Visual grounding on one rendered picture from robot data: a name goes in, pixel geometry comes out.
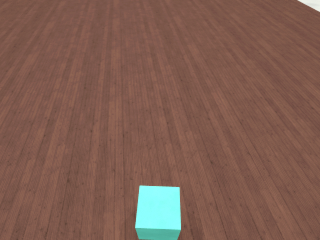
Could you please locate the carton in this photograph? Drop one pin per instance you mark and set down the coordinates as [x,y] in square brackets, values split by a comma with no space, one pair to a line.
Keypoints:
[158,214]

